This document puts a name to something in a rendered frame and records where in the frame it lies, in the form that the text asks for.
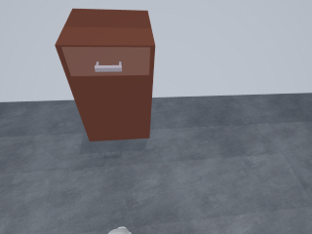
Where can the handle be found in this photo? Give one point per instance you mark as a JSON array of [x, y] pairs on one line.
[[108, 68]]

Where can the cabinet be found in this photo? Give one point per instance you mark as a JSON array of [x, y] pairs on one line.
[[111, 107]]

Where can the drawer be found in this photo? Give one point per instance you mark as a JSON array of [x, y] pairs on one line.
[[81, 61]]

